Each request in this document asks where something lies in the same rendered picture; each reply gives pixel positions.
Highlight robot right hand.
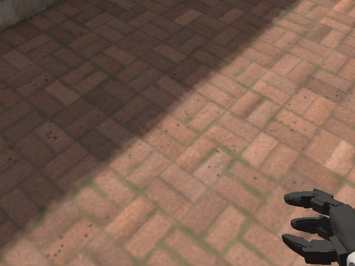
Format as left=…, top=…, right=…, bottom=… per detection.
left=282, top=188, right=355, bottom=266

